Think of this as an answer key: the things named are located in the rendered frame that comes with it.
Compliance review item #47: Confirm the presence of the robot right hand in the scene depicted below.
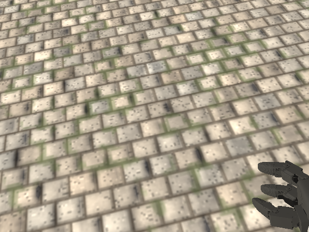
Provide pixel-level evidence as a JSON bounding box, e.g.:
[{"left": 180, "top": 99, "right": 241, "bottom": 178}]
[{"left": 252, "top": 160, "right": 309, "bottom": 232}]

